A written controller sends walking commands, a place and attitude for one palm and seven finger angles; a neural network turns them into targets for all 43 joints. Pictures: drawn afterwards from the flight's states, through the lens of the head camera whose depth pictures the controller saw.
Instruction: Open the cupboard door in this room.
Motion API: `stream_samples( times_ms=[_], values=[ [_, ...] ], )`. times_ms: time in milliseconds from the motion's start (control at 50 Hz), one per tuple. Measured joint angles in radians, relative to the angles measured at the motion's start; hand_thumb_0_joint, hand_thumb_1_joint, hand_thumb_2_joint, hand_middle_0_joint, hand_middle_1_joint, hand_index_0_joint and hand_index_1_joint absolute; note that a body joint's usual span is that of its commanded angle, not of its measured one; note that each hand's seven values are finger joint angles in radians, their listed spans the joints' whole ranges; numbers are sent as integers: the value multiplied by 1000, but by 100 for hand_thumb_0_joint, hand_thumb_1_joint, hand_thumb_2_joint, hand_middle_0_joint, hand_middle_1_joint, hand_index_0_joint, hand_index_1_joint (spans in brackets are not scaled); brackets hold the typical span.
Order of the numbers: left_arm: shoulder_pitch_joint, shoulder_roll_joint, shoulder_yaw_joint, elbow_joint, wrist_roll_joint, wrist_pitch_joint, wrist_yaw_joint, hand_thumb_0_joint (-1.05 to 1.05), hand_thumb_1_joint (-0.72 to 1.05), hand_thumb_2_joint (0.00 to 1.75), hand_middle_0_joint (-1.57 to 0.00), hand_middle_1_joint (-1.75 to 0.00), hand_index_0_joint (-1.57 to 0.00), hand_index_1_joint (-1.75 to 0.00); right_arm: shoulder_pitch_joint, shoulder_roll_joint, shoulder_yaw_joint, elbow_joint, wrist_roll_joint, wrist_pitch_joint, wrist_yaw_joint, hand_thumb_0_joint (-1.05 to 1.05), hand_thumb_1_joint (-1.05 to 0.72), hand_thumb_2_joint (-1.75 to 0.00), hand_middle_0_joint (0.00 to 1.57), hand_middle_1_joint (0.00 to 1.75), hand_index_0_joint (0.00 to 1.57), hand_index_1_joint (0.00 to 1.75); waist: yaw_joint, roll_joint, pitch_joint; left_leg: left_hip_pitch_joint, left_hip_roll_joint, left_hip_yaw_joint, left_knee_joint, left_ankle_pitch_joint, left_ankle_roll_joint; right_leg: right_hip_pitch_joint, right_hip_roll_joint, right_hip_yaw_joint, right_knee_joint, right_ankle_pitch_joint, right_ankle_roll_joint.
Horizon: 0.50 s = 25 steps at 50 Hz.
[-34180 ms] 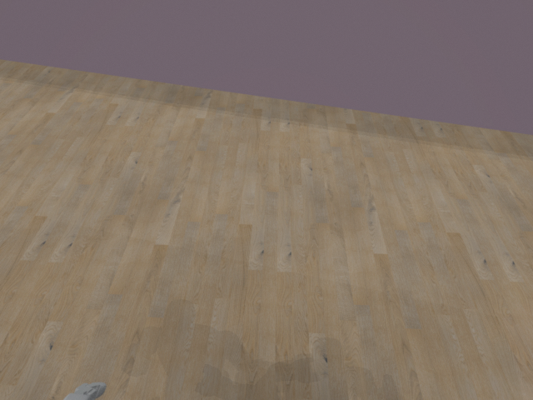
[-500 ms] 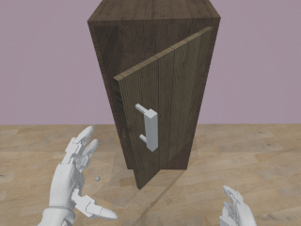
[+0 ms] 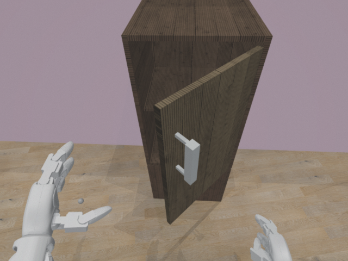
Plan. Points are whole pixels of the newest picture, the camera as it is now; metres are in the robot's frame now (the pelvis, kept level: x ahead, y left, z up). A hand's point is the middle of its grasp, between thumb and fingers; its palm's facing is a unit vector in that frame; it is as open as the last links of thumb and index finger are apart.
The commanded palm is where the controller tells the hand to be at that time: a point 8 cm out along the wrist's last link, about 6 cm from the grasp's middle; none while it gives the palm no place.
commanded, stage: draw the hand back to the body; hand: left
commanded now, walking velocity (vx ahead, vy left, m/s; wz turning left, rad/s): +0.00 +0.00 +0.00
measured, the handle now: (185, 158) +0.35 +0.02 +0.05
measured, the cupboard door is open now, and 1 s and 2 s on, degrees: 46 46 46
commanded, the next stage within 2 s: step back with the hand held close in 0.74 s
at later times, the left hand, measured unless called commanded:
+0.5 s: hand (38, 179) +0.20 +0.27 +0.16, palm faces +0.46 -0.79 -0.40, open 7.9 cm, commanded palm +0.15 +0.30 +0.17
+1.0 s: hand (43, 181) +0.20 +0.25 +0.16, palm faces +0.43 -0.79 -0.44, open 7.4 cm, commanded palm +0.14 +0.28 +0.18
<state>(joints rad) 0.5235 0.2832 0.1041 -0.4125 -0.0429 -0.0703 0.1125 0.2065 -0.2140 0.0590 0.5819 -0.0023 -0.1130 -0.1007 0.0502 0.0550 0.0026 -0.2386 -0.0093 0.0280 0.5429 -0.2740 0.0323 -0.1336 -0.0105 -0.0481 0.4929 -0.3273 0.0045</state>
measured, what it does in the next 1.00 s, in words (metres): stands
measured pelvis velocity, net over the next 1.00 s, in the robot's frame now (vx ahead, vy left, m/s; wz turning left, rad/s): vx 0.00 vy -0.02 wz -0.01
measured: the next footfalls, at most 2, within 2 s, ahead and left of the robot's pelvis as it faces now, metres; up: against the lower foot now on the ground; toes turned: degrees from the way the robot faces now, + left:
none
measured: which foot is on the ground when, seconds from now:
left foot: down 0.00-1.00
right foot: down 0.00-1.00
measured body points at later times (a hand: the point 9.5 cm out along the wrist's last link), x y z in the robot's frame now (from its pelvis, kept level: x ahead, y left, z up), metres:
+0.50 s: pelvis +0.01 +0.00 +0.01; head +0.00 -0.02 +0.46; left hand +0.17 +0.30 +0.18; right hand +0.20 -0.22 -0.08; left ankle +0.01 +0.10 -0.73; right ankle -0.04 -0.12 -0.73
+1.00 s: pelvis +0.00 -0.02 +0.01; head +0.00 -0.03 +0.46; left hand +0.17 +0.29 +0.19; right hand +0.19 -0.24 -0.08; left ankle +0.01 +0.10 -0.73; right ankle -0.04 -0.12 -0.73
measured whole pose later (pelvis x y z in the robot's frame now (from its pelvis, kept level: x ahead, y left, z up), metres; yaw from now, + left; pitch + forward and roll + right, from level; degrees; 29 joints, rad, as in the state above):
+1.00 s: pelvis +0.00 -0.02 +0.01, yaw -1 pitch -1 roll -1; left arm 0.49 0.36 0.38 -0.39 -0.07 -0.13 0.11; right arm 0.16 -0.23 0.01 0.61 0.01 -0.04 -0.08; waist 0.04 0.07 0.01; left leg -0.20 0.02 0.02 0.45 -0.22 0.01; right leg -0.08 0.02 -0.05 0.36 -0.25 -0.01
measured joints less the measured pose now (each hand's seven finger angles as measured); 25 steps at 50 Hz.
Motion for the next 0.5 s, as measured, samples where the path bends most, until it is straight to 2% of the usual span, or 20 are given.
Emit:
stream_samples(
  times_ms=[180,400,500],
  values=[
    [-5,31,98,-18,-3,-7,6,0,28,64,-18,-30,-19,-30,-14,4,-11,24,-3,13,18,1,-91,-90,20,30,20,30,7,-7,6,68,-11,15,-83,25,7,62,-9,15,-82,30,9],
    [-37,74,229,-1,-20,-4,13,0,66,80,-20,-30,-20,-30,-20,-3,-33,44,1,30,23,1,-91,-90,20,30,20,30,16,-3,5,95,-7,16,-115,35,2,92,-4,16,-121,45,6],
    [-48,55,239,21,-24,-4,16,1,79,86,-20,-30,-21,-30,-21,-11,-41,49,3,38,26,1,-91,-90,20,30,20,30,17,-1,9,100,-3,13,-123,40,-1,97,0,14,-129,50,2]
  ],
)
